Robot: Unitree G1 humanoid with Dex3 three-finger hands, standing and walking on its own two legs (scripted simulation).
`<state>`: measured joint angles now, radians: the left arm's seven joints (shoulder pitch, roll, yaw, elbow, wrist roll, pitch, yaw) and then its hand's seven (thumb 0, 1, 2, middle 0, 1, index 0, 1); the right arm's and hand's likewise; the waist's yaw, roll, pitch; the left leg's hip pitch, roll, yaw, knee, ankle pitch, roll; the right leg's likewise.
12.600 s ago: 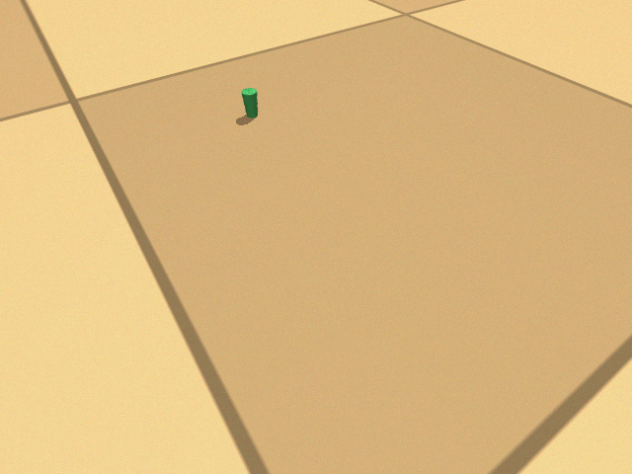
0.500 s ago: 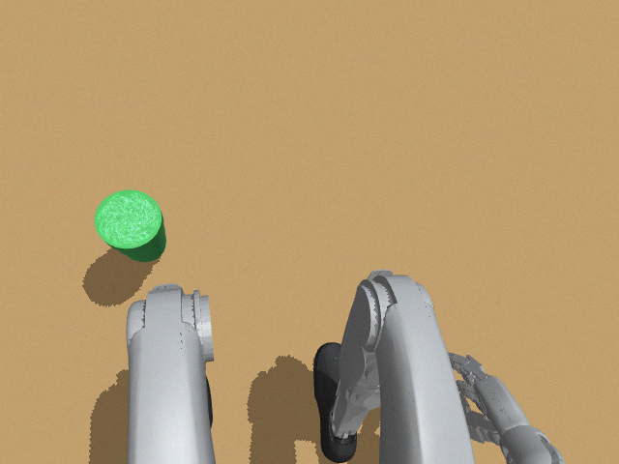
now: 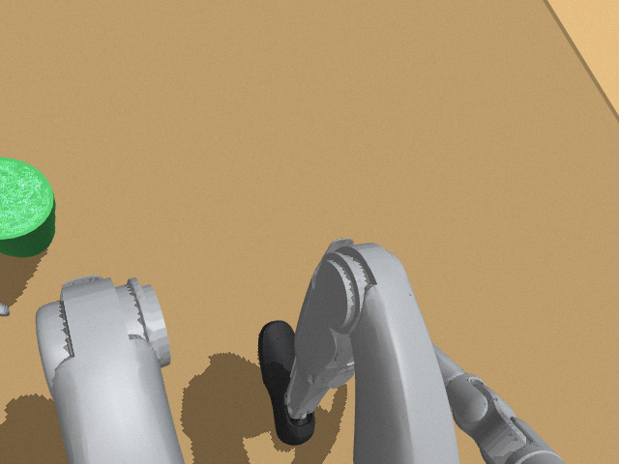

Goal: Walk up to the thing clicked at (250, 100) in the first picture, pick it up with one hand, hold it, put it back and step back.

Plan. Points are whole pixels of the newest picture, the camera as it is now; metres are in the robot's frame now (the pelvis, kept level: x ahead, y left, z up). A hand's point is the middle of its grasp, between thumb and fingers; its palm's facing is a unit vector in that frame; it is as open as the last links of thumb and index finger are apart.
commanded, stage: close in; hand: left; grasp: from the side
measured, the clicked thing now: (14, 218) +0.43 +0.26 -0.21
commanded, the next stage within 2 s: rest palm in 0.44 s
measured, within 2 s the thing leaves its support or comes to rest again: leaves its support in 1.68 s
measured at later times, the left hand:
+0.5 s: hand out of the picture +0.40 +0.27 -0.17, palm faces +0.27 -0.96 +0.02, open 17.5 cm
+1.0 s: hand (5, 219) +0.42 +0.26 -0.18, palm faces +0.30 -0.95 -0.01, open 12.9 cm
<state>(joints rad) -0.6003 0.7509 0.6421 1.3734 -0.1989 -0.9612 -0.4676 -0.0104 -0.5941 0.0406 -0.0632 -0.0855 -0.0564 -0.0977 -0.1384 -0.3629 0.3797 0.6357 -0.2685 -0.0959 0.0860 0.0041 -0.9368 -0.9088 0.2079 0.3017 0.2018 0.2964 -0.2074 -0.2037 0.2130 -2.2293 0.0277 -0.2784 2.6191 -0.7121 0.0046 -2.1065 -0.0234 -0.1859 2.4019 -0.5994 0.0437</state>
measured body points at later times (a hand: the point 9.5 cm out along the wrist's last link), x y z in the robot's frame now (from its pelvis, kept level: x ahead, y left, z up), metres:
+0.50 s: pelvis -0.02 +0.00 -0.01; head +0.20 +0.18 +0.34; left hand +0.38 +0.32 -0.17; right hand +0.14 -0.25 -0.03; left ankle +0.08 +0.12 -0.26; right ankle +0.14 -0.13 -0.26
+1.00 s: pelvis -0.01 +0.01 -0.01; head +0.22 +0.19 +0.33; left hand +0.40 +0.31 -0.18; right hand +0.14 -0.24 -0.04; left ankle +0.08 +0.12 -0.26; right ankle +0.14 -0.13 -0.26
